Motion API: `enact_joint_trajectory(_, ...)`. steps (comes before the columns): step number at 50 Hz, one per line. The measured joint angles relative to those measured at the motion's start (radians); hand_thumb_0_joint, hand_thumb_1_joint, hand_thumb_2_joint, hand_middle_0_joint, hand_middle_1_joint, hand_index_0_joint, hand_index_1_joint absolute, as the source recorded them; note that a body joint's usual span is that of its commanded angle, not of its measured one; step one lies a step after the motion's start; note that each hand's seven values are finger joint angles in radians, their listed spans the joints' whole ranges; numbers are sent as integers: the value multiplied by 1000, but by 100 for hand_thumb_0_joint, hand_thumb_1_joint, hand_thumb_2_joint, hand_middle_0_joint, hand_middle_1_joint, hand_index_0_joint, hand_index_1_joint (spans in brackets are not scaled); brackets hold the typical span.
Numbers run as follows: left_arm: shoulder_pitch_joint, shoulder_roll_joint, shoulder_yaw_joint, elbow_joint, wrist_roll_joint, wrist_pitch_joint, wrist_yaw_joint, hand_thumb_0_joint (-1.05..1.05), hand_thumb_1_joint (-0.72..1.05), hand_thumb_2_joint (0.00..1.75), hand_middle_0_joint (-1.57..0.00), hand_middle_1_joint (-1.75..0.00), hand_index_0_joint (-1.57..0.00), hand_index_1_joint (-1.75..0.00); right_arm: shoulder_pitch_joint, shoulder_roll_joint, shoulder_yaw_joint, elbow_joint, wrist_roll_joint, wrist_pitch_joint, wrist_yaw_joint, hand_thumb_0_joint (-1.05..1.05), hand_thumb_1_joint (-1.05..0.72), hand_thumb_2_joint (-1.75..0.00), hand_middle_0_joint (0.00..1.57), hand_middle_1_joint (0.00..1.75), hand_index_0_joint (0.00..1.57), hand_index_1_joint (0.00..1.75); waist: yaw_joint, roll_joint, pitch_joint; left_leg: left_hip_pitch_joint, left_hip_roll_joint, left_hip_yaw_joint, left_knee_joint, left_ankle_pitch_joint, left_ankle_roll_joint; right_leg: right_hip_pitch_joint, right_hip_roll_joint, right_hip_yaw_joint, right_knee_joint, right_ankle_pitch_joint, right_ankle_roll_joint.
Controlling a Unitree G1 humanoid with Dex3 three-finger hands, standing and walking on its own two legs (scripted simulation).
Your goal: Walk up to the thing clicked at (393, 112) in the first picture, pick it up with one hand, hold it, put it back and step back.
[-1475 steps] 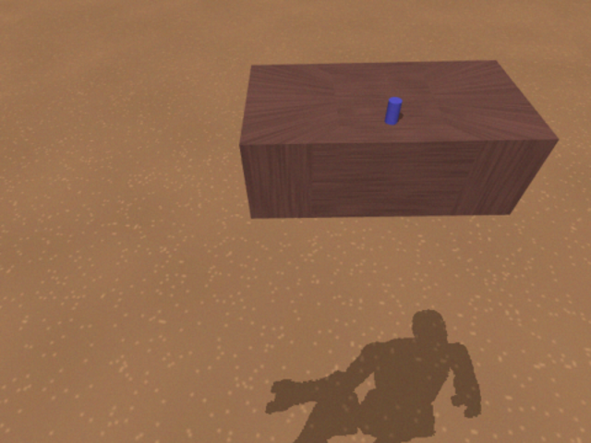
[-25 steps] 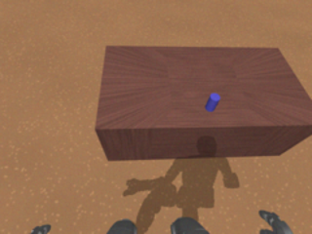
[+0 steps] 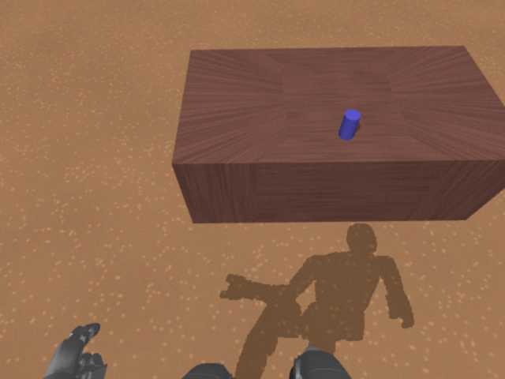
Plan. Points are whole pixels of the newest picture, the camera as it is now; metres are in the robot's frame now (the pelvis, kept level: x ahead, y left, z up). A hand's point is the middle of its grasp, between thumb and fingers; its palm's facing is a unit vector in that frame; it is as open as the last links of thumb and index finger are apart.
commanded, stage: step back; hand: right
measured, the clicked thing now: (349, 125) +0.87 -0.29 -0.28
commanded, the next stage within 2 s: stand in 1.56 s
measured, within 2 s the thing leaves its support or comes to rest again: neither
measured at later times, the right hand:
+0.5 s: hand out of the picture -0.06 -0.32 -0.14, palm faces -0.01 +0.92 -0.39, open 7.4 cm
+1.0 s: hand out of the picture -0.14 -0.28 -0.14, palm faces -0.07 +0.93 -0.35, open 7.4 cm
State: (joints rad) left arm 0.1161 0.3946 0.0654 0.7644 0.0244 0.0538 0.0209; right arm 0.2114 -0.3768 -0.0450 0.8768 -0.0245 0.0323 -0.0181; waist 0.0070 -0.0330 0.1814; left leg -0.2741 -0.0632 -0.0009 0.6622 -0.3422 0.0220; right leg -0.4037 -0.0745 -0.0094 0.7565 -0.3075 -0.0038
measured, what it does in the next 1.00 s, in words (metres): walks backwards: right foot, then left foot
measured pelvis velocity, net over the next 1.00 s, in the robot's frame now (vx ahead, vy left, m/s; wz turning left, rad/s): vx -0.23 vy -0.03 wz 0.04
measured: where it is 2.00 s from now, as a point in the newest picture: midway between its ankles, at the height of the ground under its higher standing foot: outside the picture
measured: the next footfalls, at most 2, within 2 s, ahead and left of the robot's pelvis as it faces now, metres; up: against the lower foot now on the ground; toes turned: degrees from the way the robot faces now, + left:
right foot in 0.30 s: -0.16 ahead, -0.14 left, +0.00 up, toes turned +1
left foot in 0.64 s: -0.18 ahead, +0.10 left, +0.00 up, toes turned +1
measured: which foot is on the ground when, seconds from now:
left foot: down 0.00-0.34, up 0.36-0.62, down 0.64-1.00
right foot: up 0.00-0.28, down 0.30-1.00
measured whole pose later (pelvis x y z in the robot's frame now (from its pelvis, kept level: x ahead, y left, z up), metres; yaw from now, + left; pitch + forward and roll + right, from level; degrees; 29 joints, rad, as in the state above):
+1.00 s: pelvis -0.23 -0.03 +0.01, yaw +2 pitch -3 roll +0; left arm 0.23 0.34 0.05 1.01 0.04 -0.02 -0.01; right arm 0.18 -0.38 -0.04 1.00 -0.02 0.01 0.02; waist 0.03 0.03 0.04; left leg -0.29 -0.01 -0.04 0.72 -0.44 0.01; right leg -0.27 -0.01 -0.03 0.59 -0.28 -0.02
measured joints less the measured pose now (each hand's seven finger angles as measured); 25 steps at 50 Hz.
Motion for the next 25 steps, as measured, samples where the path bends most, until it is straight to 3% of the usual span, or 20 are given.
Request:
enact_joint_trajectory(3,-19,-5,3,17,-9,17,6,1,90,90,-20,-30,-21,-30,-12,10,13,-3,-4,-3,13,0,-90,-90,21,30,20,30,-10,7,3,-33,24,-11,21,15,9,-58,95,90,217,-206,-16)
enact_joint_trajectory(5,-15,-2,5,28,-16,21,5,1,90,90,-20,-30,-21,-30,-22,19,20,-7,-6,-4,10,0,-90,-90,21,30,21,30,-11,3,-9,-42,42,-12,-5,47,5,-82,149,138,367,-231,-21)
enact_joint_trajectory(7,-2,-3,6,36,-17,15,2,1,90,90,-20,-30,-21,-30,-37,19,21,-17,-9,-3,6,0,-90,-90,21,30,21,31,-7,6,-18,-54,63,-9,-25,75,3,-73,166,141,427,-226,-13)
enact_joint_trajectory(11,30,-5,6,57,-11,7,-8,1,90,90,-20,-30,-21,-30,-81,7,13,-52,-17,0,4,0,-90,-90,21,30,21,31,1,18,-22,-95,100,5,-38,121,-2,20,136,110,296,-222,13)
enact_joint_trajectory(15,58,-7,2,88,-5,-9,-16,1,90,90,-20,-30,-21,-30,-117,-23,9,-79,-7,10,8,0,-90,-90,21,30,21,31,14,38,-32,-170,131,15,3,148,-32,165,88,49,-51,-125,1)
enact_joint_trajectory(16,59,-18,3,103,1,-14,-15,1,90,90,-20,-30,-21,-30,-128,-37,5,-76,-3,15,9,0,-90,-90,21,30,21,31,12,67,-27,-190,149,-1,25,150,-38,178,104,31,-89,-115,0)
enact_joint_trajectory(17,62,-31,2,114,8,-15,-16,1,90,90,-20,-30,-21,-30,-133,-47,-1,-70,1,21,6,0,-90,-90,21,30,21,31,3,94,-22,-207,145,-39,51,111,-30,174,118,11,-84,-106,-3)
enact_joint_trajectory(19,87,-36,-5,117,17,-15,-21,1,90,90,-20,-30,-21,-30,-121,-41,-9,-51,5,35,-4,0,-90,-90,21,30,20,30,20,78,-41,-251,65,-99,192,-72,-30,136,97,20,-53,-95,-14)
enact_joint_trajectory(20,100,-37,-8,118,17,-15,-19,1,90,90,-20,-30,-21,-30,-112,-39,-9,-43,7,40,-6,0,-90,-90,20,30,20,30,30,66,-49,-268,24,-120,285,-111,-31,126,83,31,-56,-83,-16)
enact_joint_trajectory(22,113,-43,-11,124,19,-13,-13,1,90,90,-20,-30,-21,-30,-93,-44,-8,-34,14,39,-7,0,-90,-90,20,30,20,30,31,62,-55,-284,-29,-143,427,-125,-32,116,63,32,-80,-50,-15)
enact_joint_trajectory(25,110,-40,-8,116,26,-19,-6,1,90,90,-20,-30,-21,-30,-59,-47,-7,-23,13,32,-5,0,-90,-90,20,30,20,30,28,63,-52,-243,-39,-128,486,-128,-41,92,45,19,-98,-13,-14)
